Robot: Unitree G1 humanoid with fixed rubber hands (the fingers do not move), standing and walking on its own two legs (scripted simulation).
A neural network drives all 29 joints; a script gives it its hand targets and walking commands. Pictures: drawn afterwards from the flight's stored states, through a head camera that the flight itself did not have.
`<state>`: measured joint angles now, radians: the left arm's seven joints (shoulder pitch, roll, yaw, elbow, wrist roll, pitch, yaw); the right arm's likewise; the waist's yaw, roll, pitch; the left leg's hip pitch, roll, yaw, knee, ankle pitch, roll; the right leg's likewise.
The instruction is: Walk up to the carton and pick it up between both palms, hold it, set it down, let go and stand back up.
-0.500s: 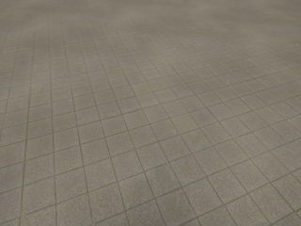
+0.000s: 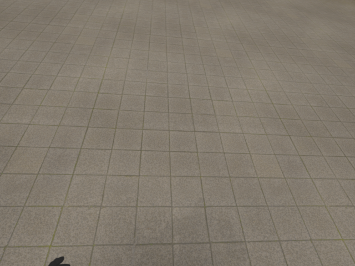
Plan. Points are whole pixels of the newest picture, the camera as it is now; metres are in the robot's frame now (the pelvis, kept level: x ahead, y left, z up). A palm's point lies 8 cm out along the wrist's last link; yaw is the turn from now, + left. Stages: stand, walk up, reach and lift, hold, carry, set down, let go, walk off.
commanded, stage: walk up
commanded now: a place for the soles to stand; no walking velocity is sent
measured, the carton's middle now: out of the picture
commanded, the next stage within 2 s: none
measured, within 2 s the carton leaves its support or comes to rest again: neither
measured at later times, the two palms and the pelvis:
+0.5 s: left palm out of the picture -0.06 +0.33 -0.09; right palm (210, 204) +0.31 -0.11 -0.08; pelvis +0.07 +0.07 +0.02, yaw +31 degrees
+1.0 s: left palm out of the picture +0.06 +0.53 -0.08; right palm (133, 179) +0.38 +0.11 -0.10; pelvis +0.16 +0.27 +0.02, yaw +51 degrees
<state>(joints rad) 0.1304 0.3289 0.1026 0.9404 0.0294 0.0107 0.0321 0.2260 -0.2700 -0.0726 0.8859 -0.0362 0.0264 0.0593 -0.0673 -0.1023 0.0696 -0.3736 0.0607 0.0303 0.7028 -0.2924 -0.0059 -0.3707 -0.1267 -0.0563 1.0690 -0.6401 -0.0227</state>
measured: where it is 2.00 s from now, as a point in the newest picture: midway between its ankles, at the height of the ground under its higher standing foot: outside the picture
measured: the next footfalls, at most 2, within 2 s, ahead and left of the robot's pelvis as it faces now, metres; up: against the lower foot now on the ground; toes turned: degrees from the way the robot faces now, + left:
right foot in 0.18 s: +0.16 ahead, -0.06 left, +0.00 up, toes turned +7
left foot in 0.62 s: +0.10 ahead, +0.32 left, +0.00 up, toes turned +43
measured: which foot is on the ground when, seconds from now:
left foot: down 0.00-0.18, up 0.20-0.60, down 0.62-1.00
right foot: up 0.00-0.16, down 0.18-0.64, up 0.66-1.00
